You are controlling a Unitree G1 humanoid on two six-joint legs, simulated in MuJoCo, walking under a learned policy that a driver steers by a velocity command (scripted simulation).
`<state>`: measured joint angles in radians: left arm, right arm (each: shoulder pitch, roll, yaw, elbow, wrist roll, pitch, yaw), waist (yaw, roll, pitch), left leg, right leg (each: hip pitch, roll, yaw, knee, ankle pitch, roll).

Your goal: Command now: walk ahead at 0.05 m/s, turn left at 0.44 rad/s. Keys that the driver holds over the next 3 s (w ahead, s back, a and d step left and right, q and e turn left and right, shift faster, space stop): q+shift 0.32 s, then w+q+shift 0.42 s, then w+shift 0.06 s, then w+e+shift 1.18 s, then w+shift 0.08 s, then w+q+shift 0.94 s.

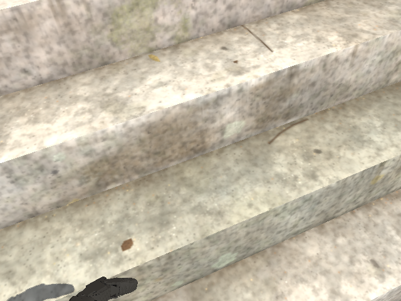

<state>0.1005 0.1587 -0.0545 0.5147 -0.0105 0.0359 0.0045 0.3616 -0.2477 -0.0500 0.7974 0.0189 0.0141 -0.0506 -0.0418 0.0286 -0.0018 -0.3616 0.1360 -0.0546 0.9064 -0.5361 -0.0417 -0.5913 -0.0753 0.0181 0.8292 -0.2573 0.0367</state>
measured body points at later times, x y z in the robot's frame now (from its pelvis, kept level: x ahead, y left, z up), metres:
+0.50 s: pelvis -0.02 +0.01 -0.04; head -0.04 +0.04 +0.41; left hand +0.06 +0.31 -0.12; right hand +0.25 -0.14 -0.08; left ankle -0.12 +0.11 -0.65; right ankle +0.11 -0.14 -0.69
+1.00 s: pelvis -0.08 +0.18 -0.01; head -0.09 +0.19 +0.44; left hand -0.20 +0.41 -0.13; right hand +0.25 +0.22 -0.03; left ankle -0.16 +0.30 -0.67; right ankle +0.00 -0.01 -0.69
